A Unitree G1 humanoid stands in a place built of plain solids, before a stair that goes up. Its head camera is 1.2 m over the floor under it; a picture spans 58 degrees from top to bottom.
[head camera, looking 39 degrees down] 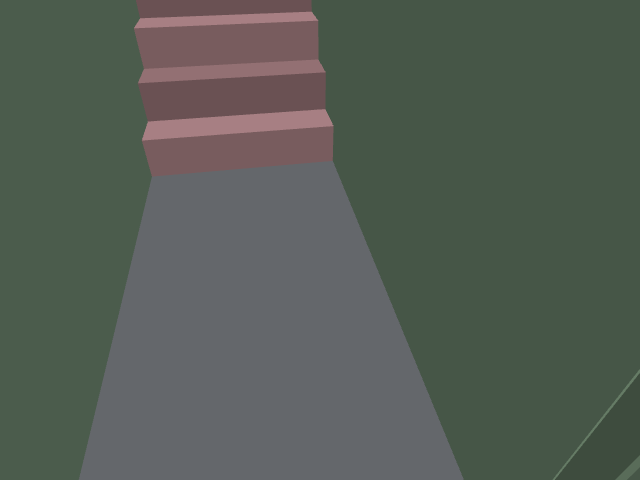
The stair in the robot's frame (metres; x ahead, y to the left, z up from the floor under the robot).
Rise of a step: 0.21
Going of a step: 0.23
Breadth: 1.09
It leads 10 degrees to the left of straight ahead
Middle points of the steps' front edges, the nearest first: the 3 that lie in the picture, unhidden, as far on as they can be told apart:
2.11 0.42 0.21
2.34 0.46 0.42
2.57 0.50 0.63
